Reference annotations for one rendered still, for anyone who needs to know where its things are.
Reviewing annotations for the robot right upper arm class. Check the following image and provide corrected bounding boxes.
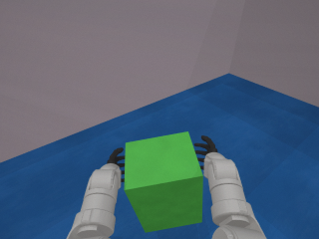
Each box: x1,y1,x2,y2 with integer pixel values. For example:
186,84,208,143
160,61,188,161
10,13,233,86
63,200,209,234
211,225,266,239

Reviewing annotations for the left robot forearm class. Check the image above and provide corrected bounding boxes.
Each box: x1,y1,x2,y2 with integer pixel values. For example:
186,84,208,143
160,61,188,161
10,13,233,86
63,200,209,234
66,163,122,239

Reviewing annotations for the right robot forearm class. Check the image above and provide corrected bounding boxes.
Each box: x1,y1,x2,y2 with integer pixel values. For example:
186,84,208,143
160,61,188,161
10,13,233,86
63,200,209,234
203,152,266,238

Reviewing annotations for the right robot hand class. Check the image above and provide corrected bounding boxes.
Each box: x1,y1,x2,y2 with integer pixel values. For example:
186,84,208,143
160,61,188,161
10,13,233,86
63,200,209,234
194,135,218,170

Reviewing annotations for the carton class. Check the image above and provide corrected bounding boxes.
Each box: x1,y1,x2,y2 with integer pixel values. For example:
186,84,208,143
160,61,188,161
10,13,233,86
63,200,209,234
124,131,203,233

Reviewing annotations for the left robot hand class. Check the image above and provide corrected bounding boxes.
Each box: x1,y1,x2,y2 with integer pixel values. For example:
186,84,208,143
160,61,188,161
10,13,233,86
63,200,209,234
107,147,126,182

